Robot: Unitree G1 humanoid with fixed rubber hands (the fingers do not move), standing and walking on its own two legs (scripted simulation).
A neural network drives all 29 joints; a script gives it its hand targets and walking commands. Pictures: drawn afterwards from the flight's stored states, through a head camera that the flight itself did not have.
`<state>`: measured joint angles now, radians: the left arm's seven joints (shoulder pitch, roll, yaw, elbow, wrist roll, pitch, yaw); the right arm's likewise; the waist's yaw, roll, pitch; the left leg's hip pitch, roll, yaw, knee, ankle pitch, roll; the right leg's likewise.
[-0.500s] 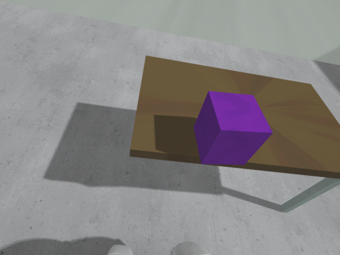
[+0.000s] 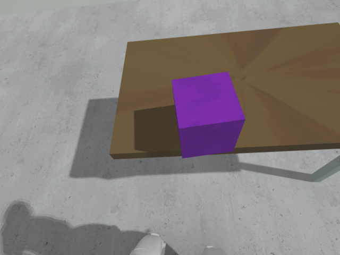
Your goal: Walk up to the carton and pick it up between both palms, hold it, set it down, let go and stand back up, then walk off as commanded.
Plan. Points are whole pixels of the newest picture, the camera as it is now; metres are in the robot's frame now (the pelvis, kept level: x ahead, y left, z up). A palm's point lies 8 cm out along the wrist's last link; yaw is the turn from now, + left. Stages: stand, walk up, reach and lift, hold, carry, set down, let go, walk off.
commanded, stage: walk up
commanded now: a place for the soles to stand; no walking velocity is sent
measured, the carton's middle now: (203, 117) +0.52 -0.05 -0.10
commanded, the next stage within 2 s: none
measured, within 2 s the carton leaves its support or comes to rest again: neither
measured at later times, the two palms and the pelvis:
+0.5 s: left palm out of the picture +0.08 +0.34 -0.11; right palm out of the picture +0.10 -0.28 -0.13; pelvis +0.00 +0.02 -0.01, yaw -1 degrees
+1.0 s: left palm out of the picture +0.00 +0.36 -0.12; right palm out of the picture +0.06 -0.25 -0.12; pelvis -0.05 +0.05 -0.01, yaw +0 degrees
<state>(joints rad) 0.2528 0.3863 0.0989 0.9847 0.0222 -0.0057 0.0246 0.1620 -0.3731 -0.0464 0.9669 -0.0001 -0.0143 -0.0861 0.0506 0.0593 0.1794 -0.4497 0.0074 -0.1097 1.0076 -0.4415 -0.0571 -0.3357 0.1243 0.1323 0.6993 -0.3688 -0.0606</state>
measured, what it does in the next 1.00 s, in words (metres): steps on the spot: left foot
